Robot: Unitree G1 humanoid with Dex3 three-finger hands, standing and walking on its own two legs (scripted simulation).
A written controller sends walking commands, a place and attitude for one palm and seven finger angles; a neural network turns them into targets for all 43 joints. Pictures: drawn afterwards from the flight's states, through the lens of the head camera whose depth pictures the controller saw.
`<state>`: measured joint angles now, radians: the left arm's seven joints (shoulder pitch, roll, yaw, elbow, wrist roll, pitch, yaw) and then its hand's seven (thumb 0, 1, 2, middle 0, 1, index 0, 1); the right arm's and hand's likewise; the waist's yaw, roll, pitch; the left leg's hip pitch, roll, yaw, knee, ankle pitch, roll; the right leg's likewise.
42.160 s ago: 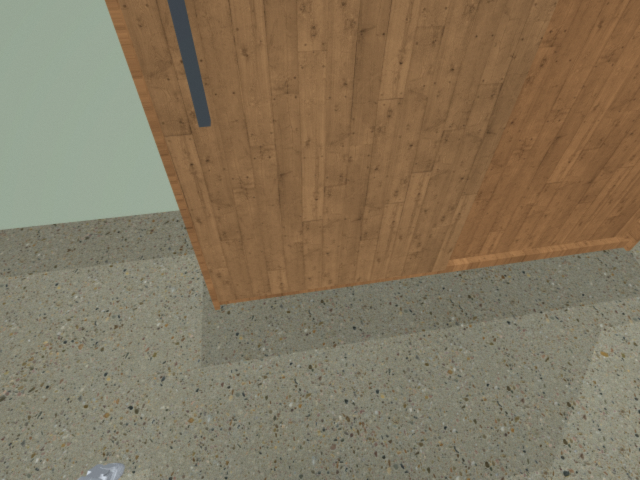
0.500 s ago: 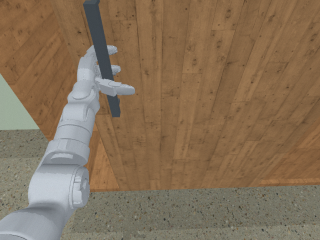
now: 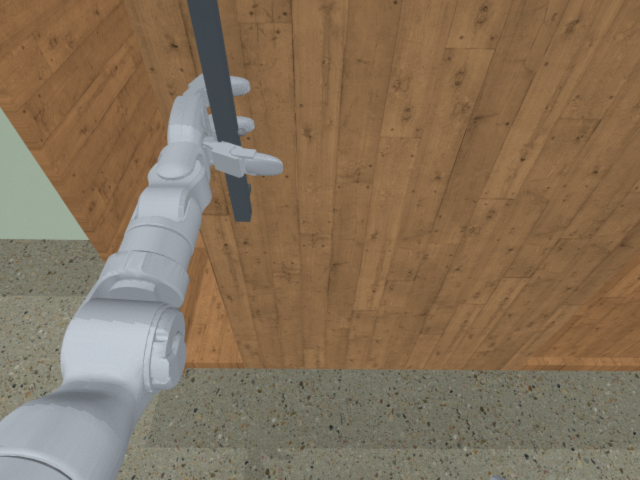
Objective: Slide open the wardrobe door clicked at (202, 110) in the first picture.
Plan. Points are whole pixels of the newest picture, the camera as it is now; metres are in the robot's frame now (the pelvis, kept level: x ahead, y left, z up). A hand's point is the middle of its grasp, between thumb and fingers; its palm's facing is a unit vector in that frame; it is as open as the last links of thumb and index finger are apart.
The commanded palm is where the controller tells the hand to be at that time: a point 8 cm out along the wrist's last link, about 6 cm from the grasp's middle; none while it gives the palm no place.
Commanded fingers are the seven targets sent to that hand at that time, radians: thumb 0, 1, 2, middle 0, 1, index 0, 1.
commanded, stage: slide the fingers in behind the handle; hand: left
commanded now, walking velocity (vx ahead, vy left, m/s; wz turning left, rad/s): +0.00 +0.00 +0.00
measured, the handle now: (229, 118) +0.52 +0.12 +0.19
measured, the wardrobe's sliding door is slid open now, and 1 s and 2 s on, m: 0.20 0.20 0.20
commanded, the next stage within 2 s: grip the handle and tug to test in 0.18 s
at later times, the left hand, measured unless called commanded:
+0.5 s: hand (241, 132) +0.48 +0.10 +0.20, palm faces +0.02 -1.00 +0.01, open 12.8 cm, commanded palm +0.45 +0.15 +0.20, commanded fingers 0.00 0.06 0.54 -0.36 -1.28 -0.36 -1.28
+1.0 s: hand (243, 135) +0.47 +0.10 +0.20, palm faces +0.01 -1.00 +0.01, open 5.4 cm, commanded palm +0.45 +0.15 +0.20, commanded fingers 0.00 0.90 0.90 -0.45 -1.40 -0.45 -1.40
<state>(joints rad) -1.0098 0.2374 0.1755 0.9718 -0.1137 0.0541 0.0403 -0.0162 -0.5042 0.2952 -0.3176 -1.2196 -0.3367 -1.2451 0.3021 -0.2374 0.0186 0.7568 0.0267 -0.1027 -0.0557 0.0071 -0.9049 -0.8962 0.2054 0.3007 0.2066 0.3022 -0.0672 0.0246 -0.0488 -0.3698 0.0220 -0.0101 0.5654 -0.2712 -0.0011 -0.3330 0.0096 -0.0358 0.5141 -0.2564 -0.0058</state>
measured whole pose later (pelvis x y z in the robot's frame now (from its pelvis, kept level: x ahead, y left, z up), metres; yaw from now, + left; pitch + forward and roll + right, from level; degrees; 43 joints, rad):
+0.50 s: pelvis +0.00 +0.01 +0.00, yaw -1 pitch +4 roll -1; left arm -0.97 0.24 0.19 0.92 -0.11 0.06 0.05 -0.02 -0.33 0.37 -0.33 -1.24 -0.34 -1.25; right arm 0.34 -0.24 0.01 0.76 0.03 -0.11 -0.05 0.01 -0.90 -0.90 0.21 0.30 0.21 0.30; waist -0.08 0.03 -0.05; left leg -0.37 0.02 0.01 0.57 -0.28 0.01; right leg -0.33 0.01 -0.01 0.51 -0.25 0.00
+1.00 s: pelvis +0.01 +0.00 +0.00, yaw -1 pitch +3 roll -1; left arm -0.87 0.22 0.18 0.79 -0.12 0.11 0.04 0.00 0.73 0.82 -0.43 -1.38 -0.43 -1.38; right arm 0.30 -0.24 0.01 0.73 0.03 -0.08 -0.05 0.01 -0.90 -0.90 0.21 0.30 0.21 0.30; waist -0.06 0.03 -0.06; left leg -0.31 0.03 0.01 0.54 -0.28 0.00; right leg -0.28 0.02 -0.01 0.48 -0.26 0.00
